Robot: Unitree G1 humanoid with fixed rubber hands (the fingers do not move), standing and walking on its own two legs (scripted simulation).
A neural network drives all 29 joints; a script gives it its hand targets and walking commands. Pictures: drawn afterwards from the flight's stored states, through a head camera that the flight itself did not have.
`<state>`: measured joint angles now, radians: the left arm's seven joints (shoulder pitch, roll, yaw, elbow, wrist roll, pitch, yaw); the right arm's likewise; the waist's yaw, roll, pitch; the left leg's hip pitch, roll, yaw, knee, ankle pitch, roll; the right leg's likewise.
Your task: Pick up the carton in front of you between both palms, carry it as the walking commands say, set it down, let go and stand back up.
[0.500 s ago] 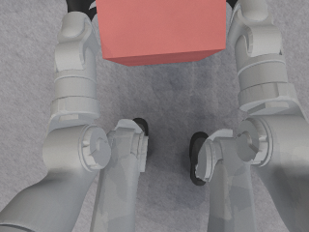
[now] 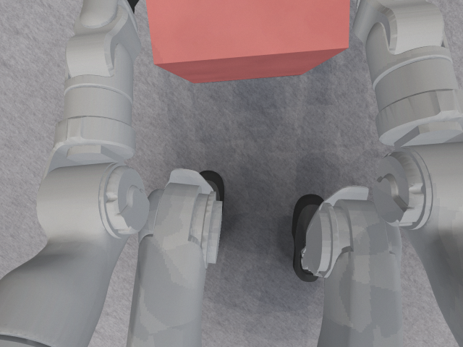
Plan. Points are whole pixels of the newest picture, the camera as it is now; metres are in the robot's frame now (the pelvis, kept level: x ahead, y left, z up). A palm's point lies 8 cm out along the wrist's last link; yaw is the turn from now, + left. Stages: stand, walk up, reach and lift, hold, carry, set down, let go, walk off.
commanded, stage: set down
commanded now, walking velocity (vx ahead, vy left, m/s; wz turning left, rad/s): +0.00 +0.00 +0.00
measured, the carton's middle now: out of the picture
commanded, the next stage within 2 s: none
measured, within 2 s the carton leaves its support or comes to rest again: rests again in 0.14 s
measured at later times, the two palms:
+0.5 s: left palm out of the picture +0.52 +0.24 -0.18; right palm out of the picture +0.57 -0.07 -0.18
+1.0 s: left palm (111, 8) +0.52 +0.25 -0.20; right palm out of the picture +0.58 -0.12 -0.20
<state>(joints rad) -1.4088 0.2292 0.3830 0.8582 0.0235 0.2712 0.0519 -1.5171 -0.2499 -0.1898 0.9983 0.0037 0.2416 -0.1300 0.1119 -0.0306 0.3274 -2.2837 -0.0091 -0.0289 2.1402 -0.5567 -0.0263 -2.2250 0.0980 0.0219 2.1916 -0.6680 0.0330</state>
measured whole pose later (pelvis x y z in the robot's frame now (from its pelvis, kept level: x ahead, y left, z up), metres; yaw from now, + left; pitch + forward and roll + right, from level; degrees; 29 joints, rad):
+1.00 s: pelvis -0.01 +0.00 -0.01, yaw +1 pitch +34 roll +1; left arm -1.53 0.37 0.36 1.16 -0.08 0.07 0.06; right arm -1.60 -0.42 -0.01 1.12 0.14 0.14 -0.09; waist 0.10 -0.01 0.52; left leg -2.22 0.00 -0.01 2.20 -0.57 -0.03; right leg -2.17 0.11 0.04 2.27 -0.68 0.04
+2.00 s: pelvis +0.02 +0.00 +0.20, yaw +1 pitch +48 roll -1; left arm -1.23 0.28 0.37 0.82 -0.06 0.23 0.04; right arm -1.37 -0.35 -0.21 0.95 0.00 0.26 -0.04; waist 0.11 -0.03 -0.02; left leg -1.85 -0.02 -0.03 1.39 -0.38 -0.02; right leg -1.80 0.06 0.04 1.43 -0.47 0.02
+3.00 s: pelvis +0.11 +0.00 +0.39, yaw +3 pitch +9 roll +0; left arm 0.17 0.20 0.05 0.44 -0.02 0.01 -0.08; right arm 0.08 -0.19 -0.09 0.51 -0.03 0.01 0.02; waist 0.04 0.02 0.01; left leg -0.43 -0.02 -0.04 0.49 -0.22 0.00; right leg -0.38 0.02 0.05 0.51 -0.29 0.00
